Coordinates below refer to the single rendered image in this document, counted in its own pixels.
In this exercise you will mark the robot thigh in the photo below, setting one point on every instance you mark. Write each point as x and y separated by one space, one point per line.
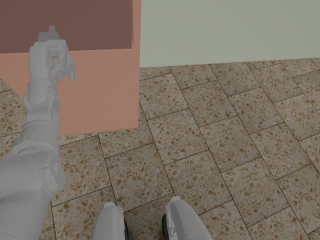
188 225
109 224

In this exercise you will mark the robot left thigh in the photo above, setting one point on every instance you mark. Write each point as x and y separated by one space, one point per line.
109 224

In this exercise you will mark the robot left forearm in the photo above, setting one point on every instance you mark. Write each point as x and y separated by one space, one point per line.
41 127

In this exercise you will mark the handle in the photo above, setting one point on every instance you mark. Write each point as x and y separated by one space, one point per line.
51 35

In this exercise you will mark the cabinet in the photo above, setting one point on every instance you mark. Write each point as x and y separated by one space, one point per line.
105 94

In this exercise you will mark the robot right thigh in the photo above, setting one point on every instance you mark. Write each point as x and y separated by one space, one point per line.
188 225

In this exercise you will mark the robot left upper arm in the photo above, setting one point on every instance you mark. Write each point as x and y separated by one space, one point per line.
27 185

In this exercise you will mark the left robot hand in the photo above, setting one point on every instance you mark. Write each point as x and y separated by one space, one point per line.
41 65

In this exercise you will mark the drawer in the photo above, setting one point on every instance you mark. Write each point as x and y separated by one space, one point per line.
83 24

